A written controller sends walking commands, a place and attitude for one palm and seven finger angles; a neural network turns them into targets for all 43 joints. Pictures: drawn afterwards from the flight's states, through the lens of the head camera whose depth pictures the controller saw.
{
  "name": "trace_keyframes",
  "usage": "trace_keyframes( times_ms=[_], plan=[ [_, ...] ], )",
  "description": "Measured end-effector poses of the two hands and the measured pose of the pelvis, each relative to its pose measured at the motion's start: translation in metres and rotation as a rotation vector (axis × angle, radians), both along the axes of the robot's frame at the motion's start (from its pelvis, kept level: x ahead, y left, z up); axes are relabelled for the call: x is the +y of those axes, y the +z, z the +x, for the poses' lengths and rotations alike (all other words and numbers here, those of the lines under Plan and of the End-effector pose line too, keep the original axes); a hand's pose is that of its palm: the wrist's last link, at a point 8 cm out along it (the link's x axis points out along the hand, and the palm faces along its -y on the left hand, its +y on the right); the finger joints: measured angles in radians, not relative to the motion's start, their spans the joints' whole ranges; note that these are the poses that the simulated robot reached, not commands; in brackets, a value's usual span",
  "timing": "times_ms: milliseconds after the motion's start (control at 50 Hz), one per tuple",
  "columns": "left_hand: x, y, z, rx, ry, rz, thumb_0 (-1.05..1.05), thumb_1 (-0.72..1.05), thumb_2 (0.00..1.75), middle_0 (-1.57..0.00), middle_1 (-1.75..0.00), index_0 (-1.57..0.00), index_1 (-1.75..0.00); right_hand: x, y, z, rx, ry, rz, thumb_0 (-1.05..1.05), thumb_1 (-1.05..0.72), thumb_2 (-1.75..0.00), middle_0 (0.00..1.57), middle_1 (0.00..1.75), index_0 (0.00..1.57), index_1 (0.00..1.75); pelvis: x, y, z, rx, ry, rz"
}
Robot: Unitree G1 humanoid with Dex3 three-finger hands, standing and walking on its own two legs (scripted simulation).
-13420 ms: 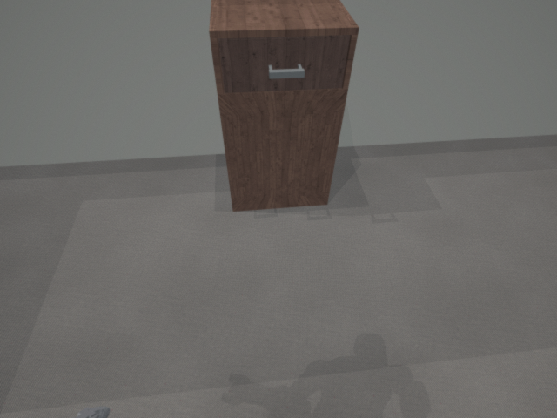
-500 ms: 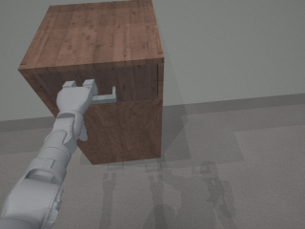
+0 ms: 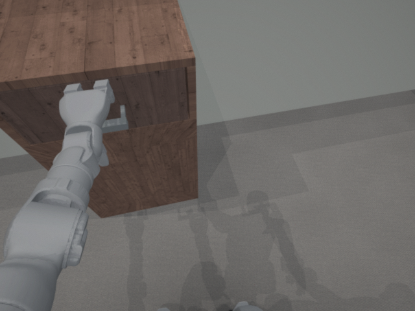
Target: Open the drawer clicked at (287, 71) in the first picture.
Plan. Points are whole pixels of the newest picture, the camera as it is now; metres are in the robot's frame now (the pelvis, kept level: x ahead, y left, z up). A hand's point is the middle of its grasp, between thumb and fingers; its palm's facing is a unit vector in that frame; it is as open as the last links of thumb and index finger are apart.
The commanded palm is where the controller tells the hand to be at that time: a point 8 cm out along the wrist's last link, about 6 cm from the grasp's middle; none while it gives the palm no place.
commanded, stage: move the hooked fingers above the handle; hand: left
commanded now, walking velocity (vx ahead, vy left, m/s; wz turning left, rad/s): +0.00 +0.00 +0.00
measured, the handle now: (102, 119) +0.56 +0.21 -0.02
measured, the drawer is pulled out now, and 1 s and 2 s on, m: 0.00 0.00 0.00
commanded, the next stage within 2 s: lower the fingers behind the handle in 0.78 s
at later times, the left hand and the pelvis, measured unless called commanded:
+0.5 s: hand (92, 128) +0.49 +0.20 +0.04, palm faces -0.02 -0.02 -1.00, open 13.9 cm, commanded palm +0.47 +0.20 +0.09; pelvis +0.01 +0.00 +0.00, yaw +1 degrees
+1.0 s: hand (95, 129) +0.49 +0.20 +0.03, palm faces -0.06 -0.01 -1.00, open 13.9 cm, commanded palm +0.47 +0.20 +0.08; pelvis +0.01 -0.01 +0.00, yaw +1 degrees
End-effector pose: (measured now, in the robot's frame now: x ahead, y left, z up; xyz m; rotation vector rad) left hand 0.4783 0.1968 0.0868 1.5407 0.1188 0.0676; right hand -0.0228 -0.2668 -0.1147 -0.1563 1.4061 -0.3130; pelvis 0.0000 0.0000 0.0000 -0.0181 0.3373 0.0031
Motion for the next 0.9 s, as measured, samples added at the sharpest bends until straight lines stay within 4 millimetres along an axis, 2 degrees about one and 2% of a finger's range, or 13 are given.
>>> trace_keyframes(
  times_ms=[100, 200, 400, 500, 600, 720, 900],
  plan=[
    [0.005, -0.003, 0.004, 0.017, 0.025, 0.006, 0.00, -0.49, 0.30, -0.31, -1.20, -0.31, -1.20, 0.004, 0.000, -0.006, 0.015, -0.020, 0.007, 0.00, -0.90, -0.89, 0.21, 0.30, 0.20, 0.30, 0.001, 0.000, 0.002, 0.007, -0.010, -0.001],
    [0.013, -0.004, 0.000, 0.031, 0.022, -0.001, 0.00, -0.49, 0.30, -0.31, -1.20, -0.31, -1.20, 0.005, 0.000, -0.001, 0.013, -0.016, 0.012, 0.00, -0.90, -0.89, 0.21, 0.30, 0.20, 0.30, 0.001, 0.002, 0.006, 0.003, -0.011, -0.002],
    [0.017, -0.002, -0.013, 0.006, -0.005, 0.005, 0.00, -0.49, 0.30, -0.32, -1.20, -0.32, -1.20, 0.000, 0.000, 0.035, -0.042, 0.045, 0.007, 0.00, -0.90, -0.89, 0.21, 0.30, 0.20, 0.30, 0.000, 0.003, 0.009, -0.012, 0.015, -0.005],
    [0.007, 0.003, -0.012, -0.011, -0.012, 0.007, 0.00, -0.49, 0.30, -0.32, -1.20, -0.32, -1.20, -0.002, -0.001, 0.053, -0.080, 0.069, 0.008, 0.00, -0.90, -0.89, 0.21, 0.30, 0.20, 0.30, -0.001, 0.003, 0.008, -0.017, 0.023, -0.003],
    [-0.005, 0.007, -0.009, -0.013, -0.007, 0.007, 0.00, -0.49, 0.30, -0.32, -1.20, -0.31, -1.20, -0.002, -0.002, 0.062, -0.111, 0.070, 0.016, 0.00, -0.90, -0.89, 0.21, 0.30, 0.20, 0.30, -0.003, 0.003, 0.008, -0.020, 0.017, 0.001],
    [-0.007, 0.004, -0.009, 0.014, 0.018, 0.012, 0.00, -0.49, 0.30, -0.31, -1.20, -0.31, -1.20, -0.002, -0.004, 0.058, -0.116, 0.052, 0.026, 0.00, -0.90, -0.89, 0.21, 0.30, 0.20, 0.30, -0.007, 0.004, 0.008, -0.026, 0.006, 0.007],
    [0.002, 0.005, -0.011, 0.021, 0.019, 0.028, 0.00, -0.49, 0.30, -0.32, -1.20, -0.32, -1.20, -0.009, -0.003, 0.036, -0.056, 0.036, 0.016, 0.00, -0.90, -0.89, 0.21, 0.30, 0.20, 0.30, -0.013, 0.005, 0.008, -0.024, 0.011, 0.008]
  ],
)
